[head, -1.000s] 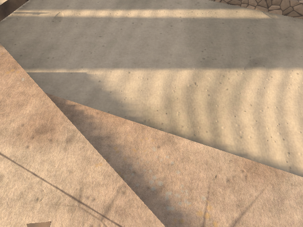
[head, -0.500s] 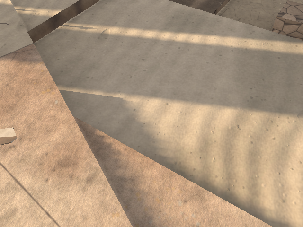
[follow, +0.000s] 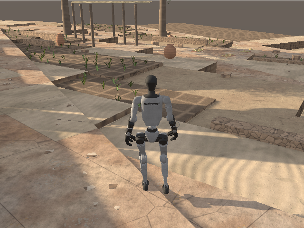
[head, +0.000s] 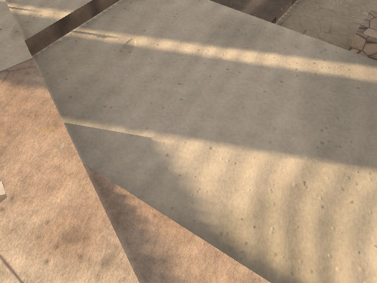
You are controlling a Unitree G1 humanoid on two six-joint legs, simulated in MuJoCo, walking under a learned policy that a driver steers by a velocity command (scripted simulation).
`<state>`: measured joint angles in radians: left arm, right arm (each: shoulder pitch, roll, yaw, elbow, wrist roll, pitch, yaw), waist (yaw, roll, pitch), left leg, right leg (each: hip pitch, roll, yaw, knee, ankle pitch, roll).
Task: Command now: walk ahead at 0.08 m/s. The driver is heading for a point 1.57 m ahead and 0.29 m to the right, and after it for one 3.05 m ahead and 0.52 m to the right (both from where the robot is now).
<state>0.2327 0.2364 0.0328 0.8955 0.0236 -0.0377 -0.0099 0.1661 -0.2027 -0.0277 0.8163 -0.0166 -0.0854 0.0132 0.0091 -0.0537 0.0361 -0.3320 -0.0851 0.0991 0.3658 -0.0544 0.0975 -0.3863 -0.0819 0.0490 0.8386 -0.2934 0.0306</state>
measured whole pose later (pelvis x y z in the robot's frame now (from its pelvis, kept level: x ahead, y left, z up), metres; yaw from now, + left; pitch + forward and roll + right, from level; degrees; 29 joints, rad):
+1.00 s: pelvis -0.02 -0.01 -0.07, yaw +2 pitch +2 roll +0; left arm 0.32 0.19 0.03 0.95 0.01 -0.02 -0.01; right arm 0.23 -0.16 -0.01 0.95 -0.02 -0.02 0.00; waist 0.00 0.00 -0.05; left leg -0.56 -0.03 0.07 1.12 -0.60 0.08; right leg -0.27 0.00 0.03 0.44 -0.20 0.01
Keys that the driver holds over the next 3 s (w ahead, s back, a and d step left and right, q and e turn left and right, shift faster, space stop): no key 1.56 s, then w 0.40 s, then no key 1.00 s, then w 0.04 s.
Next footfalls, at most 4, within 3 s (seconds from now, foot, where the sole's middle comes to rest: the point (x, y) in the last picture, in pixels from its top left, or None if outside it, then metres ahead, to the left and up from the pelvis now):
0.12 right None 0.04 -0.14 -0.85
0.62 left None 0.02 0.06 -0.77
2.02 right None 0.15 -0.17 -0.85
2.44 left None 0.37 -0.02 -0.85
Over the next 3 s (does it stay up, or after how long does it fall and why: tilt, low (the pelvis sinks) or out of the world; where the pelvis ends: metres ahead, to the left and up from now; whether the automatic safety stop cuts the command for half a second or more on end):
stays up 0.27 -0.11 -0.07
